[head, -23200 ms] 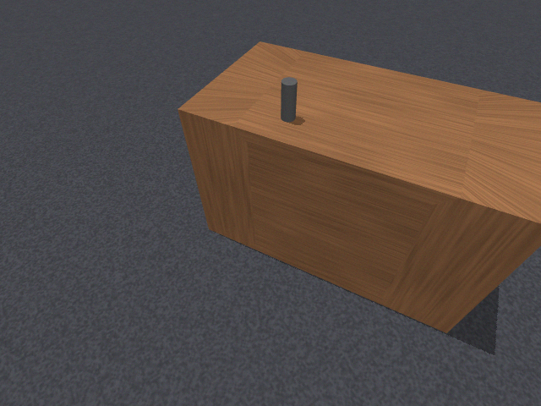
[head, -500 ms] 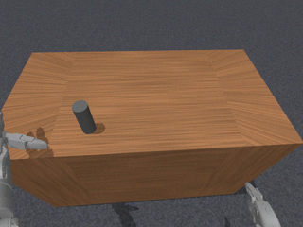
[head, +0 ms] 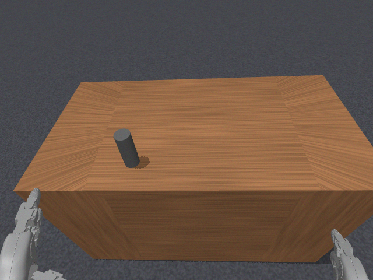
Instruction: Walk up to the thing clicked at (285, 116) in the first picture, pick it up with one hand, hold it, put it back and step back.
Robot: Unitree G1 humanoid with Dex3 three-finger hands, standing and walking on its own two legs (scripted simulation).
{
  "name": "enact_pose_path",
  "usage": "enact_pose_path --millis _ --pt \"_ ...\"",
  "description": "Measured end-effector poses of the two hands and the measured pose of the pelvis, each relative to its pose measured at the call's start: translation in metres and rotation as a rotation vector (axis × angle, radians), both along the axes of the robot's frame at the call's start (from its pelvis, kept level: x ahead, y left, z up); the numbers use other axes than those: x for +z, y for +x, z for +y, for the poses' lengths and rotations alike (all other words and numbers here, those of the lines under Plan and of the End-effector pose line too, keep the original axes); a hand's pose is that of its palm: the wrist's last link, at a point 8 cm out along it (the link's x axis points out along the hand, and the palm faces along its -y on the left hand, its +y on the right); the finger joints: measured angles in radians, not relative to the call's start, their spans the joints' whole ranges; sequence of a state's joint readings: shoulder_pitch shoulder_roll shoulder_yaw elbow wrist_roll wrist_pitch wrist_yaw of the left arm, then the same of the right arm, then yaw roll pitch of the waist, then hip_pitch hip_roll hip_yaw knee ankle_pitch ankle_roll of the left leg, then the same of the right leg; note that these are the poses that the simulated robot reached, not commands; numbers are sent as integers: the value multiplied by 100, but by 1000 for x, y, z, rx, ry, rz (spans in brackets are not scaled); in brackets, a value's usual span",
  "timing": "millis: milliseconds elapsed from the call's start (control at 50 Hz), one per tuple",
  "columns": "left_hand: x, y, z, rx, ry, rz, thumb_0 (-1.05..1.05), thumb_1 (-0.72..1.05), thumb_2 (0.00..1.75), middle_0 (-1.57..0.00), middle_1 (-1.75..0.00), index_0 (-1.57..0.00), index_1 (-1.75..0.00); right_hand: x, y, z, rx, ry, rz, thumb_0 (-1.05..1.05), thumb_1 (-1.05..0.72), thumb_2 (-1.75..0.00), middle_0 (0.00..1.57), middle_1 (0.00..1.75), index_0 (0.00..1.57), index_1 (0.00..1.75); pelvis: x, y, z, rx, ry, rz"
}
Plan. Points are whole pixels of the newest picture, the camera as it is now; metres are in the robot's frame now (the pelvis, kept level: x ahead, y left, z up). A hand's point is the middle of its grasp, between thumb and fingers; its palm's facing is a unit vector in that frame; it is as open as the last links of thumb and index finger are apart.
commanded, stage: sink last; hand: left
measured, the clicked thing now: (127, 149) +0.48 +0.21 -0.02
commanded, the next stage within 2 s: home in 0.30 s
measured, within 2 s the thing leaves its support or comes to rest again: neither
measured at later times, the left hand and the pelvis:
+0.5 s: hand (40, 266) +0.16 +0.29 +0.04, palm faces +0.39 -0.81 -0.43, open 17.4 cm; pelvis -0.02 -0.01 -0.01, yaw +0 degrees
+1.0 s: hand (122, 267) +0.18 +0.17 -0.06, palm faces +0.07 -0.98 -0.19, open 17.4 cm; pelvis +0.01 +0.00 -0.01, yaw -1 degrees
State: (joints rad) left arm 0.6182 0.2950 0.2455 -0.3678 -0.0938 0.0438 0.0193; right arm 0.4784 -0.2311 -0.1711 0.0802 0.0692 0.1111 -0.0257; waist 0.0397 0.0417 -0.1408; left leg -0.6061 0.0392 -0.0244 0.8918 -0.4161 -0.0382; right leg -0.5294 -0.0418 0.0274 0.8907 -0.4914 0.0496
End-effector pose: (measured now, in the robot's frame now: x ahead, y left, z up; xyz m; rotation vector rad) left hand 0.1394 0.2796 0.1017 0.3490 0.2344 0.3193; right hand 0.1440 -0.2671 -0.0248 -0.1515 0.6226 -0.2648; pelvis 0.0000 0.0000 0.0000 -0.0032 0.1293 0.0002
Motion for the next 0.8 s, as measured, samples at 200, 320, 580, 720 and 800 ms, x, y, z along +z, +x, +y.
enact_pose_path --millis 200,320,580,720,800 --pt "19 -10 5 24 76 -109 -1 -52 2 -7 -5 -7 -4 -4 -18 -11 -16 -15 -27 -1 50 -6 6 5 6 5 -5 -16 -11 7 9 -20" --pt "11 -15 28 94 107 -73 -1 -52 2 -7 -6 -7 -5 -9 -31 -23 -36 -36 8 -1 51 -6 6 5 6 5 -6 -21 -14 0 15 -18" --pt "-56 -16 38 162 4 98 -1 -52 7 -7 -7 -6 -6 -5 -18 -3 10 -65 18 -1 28 -23 9 12 9 11 -7 -15 -8 -3 10 11" --pt "-101 -1 -10 51 -160 184 -1 -48 10 -6 -7 -6 -7 -13 5 57 105 46 -9 -1 -11 -45 12 17 12 17 -8 -8 -2 -2 0 29" --pt "-121 4 -35 -16 -232 270 -1 -49 9 -6 -7 -6 -7 -13 9 59 93 43 -15 0 -33 -58 15 21 15 21 -9 -3 3 -7 -3 37"
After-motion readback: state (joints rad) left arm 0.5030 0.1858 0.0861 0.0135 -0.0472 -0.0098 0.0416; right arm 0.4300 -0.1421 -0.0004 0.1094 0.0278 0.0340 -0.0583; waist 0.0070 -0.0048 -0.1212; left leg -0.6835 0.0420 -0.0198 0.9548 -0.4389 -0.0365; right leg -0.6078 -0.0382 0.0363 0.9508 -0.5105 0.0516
